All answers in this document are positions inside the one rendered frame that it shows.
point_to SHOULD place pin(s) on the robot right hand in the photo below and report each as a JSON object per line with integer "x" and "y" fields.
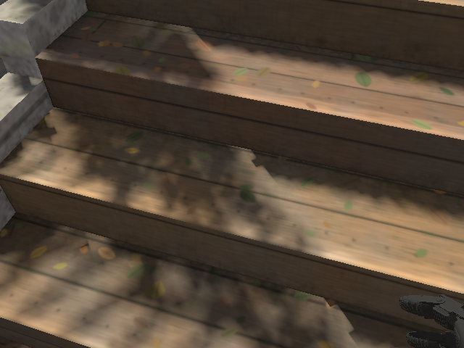
{"x": 445, "y": 311}

